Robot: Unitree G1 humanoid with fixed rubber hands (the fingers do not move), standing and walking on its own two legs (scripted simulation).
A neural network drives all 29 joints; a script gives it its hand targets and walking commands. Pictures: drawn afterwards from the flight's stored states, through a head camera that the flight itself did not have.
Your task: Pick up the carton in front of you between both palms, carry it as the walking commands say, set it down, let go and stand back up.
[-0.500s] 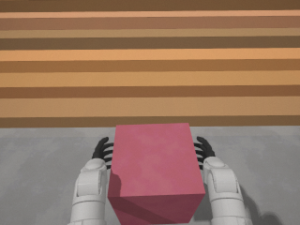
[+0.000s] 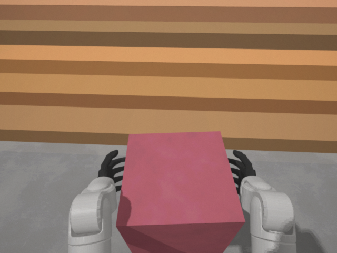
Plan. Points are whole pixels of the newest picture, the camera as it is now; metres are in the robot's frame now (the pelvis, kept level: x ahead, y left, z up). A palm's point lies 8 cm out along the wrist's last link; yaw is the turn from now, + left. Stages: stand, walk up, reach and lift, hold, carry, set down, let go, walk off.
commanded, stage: carry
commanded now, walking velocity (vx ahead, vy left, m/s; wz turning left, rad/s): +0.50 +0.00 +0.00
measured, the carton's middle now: (176, 198) +0.26 -0.01 +0.01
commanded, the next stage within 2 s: none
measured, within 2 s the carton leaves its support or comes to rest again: neither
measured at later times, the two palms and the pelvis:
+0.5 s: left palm (111, 98) +0.59 +0.19 +0.07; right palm (202, 99) +0.56 -0.11 +0.08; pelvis +0.30 +0.06 +0.01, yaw -3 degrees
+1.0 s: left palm (129, 31) +0.95 +0.16 +0.15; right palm (197, 30) +0.96 -0.14 +0.15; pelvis +0.63 +0.00 +0.01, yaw +1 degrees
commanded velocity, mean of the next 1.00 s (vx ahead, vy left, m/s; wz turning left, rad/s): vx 0.50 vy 0.00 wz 0.00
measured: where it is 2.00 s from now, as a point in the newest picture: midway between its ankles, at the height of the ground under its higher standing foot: (165, 114)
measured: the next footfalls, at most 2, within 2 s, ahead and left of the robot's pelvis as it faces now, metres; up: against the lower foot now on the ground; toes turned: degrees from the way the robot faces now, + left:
left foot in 0.26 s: +0.33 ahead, +0.13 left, +0.00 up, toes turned +11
right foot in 0.74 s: +0.66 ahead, -0.08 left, +0.00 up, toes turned -12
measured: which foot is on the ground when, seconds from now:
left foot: up 0.00-0.24, down 0.26-0.76, up 0.78-1.00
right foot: down 0.00-0.28, up 0.30-0.72, down 0.74-1.00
